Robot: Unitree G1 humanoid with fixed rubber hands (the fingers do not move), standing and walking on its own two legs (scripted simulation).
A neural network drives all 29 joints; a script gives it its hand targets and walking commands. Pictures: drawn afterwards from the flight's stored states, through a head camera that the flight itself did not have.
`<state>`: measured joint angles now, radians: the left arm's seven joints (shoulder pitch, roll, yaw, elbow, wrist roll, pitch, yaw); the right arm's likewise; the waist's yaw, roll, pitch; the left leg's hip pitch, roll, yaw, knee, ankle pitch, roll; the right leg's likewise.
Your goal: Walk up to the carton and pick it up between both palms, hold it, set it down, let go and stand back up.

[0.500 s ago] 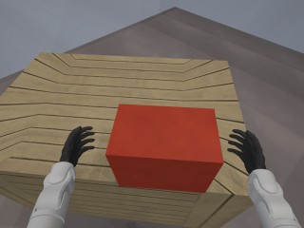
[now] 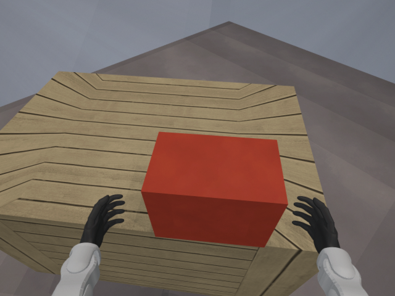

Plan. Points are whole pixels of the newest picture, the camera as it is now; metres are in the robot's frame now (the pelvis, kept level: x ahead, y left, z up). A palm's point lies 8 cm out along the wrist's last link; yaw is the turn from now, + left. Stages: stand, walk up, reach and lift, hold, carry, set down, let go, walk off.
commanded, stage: set down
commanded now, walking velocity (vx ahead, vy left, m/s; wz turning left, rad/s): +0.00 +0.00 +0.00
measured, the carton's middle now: (212, 190) +0.37 -0.01 -0.03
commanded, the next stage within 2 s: let go in 1.66 s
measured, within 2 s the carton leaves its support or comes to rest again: neither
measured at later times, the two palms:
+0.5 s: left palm (95, 271) +0.19 +0.23 -0.05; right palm (319, 271) +0.19 -0.22 -0.05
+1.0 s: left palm (97, 283) +0.17 +0.23 -0.07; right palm (317, 280) +0.18 -0.22 -0.07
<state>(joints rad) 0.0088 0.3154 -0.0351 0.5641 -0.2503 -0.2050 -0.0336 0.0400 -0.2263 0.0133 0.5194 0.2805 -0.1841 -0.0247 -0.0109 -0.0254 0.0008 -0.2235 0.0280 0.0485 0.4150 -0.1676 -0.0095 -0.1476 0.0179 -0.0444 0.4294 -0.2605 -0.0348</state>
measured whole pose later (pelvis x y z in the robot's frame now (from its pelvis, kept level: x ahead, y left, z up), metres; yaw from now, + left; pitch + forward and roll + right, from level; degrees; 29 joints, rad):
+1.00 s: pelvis +0.02 +0.01 +0.00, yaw -1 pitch -4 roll +0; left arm 0.23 0.23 -0.04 0.52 -0.08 -0.05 0.02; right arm 0.18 -0.18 -0.01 0.68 0.09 -0.24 0.03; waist 0.01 -0.02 0.09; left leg -0.15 0.02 0.06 0.42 -0.20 -0.01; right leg -0.08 0.01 -0.03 0.43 -0.29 -0.02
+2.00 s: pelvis +0.01 +0.01 +0.00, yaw -2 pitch -3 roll +1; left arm 0.19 0.20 -0.01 0.54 -0.01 0.11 0.01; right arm 0.16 -0.18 -0.03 0.74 -0.02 -0.20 0.04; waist 0.00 -0.02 0.07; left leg -0.15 0.03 0.09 0.39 -0.18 0.00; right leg -0.09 0.02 0.00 0.41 -0.27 -0.02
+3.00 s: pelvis +0.00 +0.03 +0.00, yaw -8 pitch +0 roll +0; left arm 0.34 0.15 0.02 0.91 0.03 -0.02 0.02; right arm 0.29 -0.18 -0.04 1.03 -0.02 0.02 -0.01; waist -0.01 0.01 -0.03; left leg -0.25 0.05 0.19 0.49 -0.24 0.03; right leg -0.23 0.03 0.10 0.50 -0.27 0.00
